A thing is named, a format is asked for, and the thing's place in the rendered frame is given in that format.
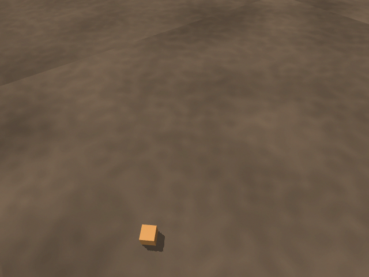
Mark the cube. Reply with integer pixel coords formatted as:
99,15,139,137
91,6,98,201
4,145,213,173
139,224,158,246

